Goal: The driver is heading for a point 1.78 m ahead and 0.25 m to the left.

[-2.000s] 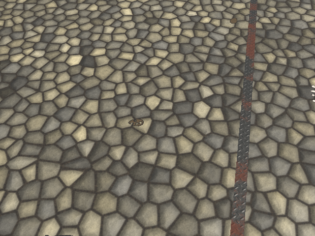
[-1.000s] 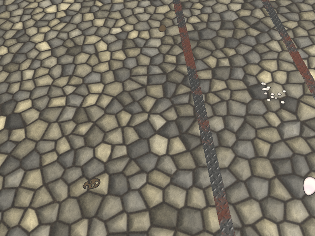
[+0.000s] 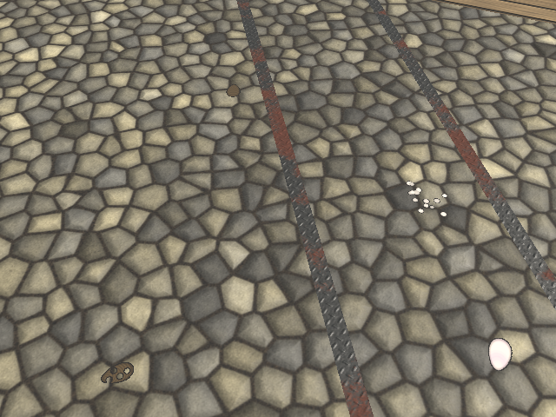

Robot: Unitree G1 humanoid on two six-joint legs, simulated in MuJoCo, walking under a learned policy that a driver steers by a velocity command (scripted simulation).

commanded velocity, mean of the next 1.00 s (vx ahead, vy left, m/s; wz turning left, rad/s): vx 0.00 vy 0.00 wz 0.00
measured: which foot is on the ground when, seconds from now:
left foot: down 0.00-1.00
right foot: down 0.00-1.00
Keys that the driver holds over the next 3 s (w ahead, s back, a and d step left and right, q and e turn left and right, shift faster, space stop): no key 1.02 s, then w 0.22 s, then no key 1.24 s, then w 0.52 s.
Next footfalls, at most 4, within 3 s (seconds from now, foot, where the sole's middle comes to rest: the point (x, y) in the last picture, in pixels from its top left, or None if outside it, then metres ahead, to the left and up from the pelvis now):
1.64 left None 0.21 0.09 -0.77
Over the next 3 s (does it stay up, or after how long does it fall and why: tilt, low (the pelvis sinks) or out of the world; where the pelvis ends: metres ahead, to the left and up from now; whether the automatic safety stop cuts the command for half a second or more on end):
stays up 0.27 0.04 0.01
